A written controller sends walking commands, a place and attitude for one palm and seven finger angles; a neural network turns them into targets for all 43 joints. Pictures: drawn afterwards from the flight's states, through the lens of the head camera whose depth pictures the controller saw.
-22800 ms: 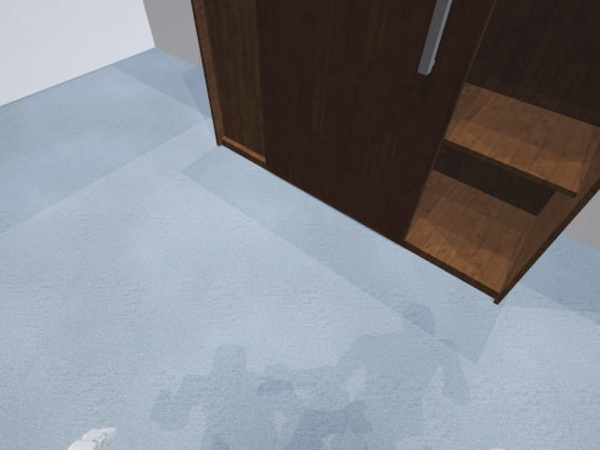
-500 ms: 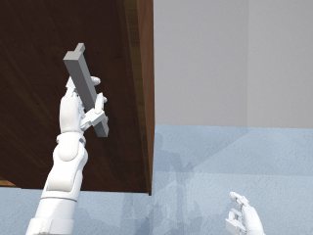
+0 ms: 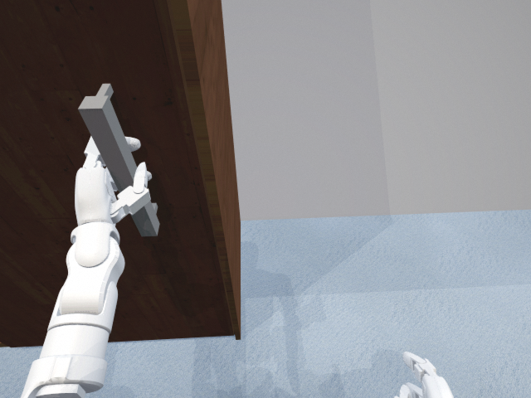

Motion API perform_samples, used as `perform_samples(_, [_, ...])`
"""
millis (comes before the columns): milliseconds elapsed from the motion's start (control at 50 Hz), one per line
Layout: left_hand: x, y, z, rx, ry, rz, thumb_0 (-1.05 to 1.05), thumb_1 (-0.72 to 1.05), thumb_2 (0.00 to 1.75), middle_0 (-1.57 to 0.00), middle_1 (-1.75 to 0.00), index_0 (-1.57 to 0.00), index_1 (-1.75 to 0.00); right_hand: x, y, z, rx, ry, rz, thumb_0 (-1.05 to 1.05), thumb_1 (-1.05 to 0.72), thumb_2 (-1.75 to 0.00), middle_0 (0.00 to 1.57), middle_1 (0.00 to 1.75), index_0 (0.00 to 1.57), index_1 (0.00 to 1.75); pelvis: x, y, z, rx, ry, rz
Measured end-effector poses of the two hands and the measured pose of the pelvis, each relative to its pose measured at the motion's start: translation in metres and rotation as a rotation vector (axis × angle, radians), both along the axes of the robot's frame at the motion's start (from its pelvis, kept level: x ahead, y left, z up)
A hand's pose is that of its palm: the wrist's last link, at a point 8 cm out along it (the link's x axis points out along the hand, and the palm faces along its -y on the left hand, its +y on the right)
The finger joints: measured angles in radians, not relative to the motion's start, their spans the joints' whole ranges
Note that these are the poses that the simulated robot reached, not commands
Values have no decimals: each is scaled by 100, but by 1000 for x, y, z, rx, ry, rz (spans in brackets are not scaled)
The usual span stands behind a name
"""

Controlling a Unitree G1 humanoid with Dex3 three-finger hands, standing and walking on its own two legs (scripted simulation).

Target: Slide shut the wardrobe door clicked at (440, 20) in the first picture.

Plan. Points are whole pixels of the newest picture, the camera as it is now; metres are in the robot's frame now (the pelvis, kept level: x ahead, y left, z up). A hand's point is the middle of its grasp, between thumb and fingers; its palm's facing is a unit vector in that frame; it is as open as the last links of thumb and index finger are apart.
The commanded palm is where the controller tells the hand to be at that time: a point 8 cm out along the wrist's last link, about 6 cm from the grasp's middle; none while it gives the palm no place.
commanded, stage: stop walking and hold the door there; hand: left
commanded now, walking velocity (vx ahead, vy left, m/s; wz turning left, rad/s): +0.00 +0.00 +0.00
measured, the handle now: (131, 169) +0.41 +0.23 +0.13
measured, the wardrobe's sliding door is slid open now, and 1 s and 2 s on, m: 0.00 0.00 0.00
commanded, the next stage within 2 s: loosen the grip on the handle in 0.22 s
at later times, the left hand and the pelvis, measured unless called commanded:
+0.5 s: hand (129, 186) +0.36 +0.21 +0.15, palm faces +0.27 -0.96 -0.07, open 7.8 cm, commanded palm +0.32 +0.24 +0.14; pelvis -0.02 +0.00 -0.01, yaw +5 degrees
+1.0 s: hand (135, 186) +0.37 +0.21 +0.14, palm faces +0.27 -0.95 -0.13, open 14.0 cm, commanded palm +0.33 +0.26 +0.14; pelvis -0.03 -0.02 -0.01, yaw +7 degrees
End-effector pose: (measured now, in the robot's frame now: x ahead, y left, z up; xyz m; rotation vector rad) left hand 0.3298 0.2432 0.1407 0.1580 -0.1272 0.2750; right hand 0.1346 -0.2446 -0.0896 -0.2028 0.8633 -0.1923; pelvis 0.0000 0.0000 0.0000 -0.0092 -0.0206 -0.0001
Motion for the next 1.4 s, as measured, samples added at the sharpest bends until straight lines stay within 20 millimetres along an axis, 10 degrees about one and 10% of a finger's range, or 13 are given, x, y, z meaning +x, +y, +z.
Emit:
perform_samples(340, [2, 4, 2, 17, -3, -35, -7, 68, 75, -46, -140, -23, -138, -19, 14, -8, 4, 33, 9, 1, -90, -89, 20, 30, 20, 30, -10, 10, -2, 4, -7, -7])
perform_samples(820, [7, 7, 1, -18, 25, 25, -1, -47, 24, -39, -131, -32, -126, -44, -23, -18, 13, 18, 108, 1, -90, -89, 20, 30, 20, 30, -36, -25, -12, 2, 82, 119])
perform_samples(1200, [11, 18, 0, -22, 8, -47, -1, -56, 20, -46, -128, -38, -121, 3, 18, -7, 27, -43, 177, 1, -90, -89, 20, 30, 20, 30, -19, -6, -9, 0, 84, 123])
perform_samples(1400, [3, 45, -1, -19, 17, 5, -1, -56, 19, -43, -124, -35, -119, -9, 25, -7, 26, -43, 160, 1, -90, -89, 20, 30, 20, 30, -23, -1, -10, -2, 80, 115])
